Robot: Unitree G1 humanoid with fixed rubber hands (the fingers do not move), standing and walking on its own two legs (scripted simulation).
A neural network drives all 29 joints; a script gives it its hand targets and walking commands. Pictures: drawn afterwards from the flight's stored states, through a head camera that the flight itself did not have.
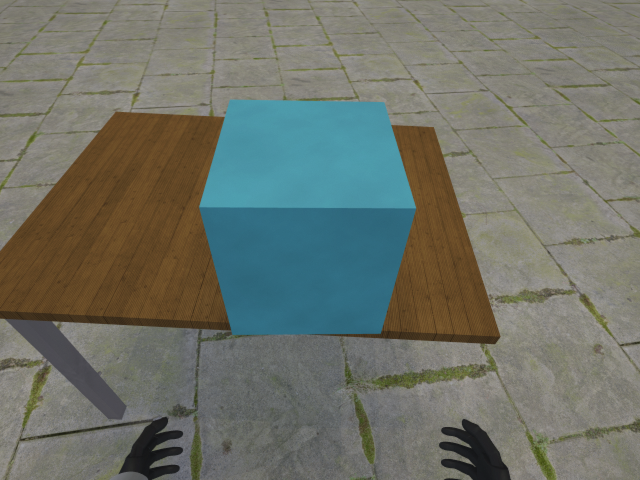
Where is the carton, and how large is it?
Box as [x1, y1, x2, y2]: [199, 100, 415, 334]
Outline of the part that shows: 230,100 199,208 232,334 380,333 415,210 414,202 384,103 346,101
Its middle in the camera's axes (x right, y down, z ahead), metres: -0.02 -0.04 +0.66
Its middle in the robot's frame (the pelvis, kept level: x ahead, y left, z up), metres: +0.52 +0.06 +0.02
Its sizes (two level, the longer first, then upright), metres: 0.270 0.259 0.294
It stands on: a table, 0.64 m high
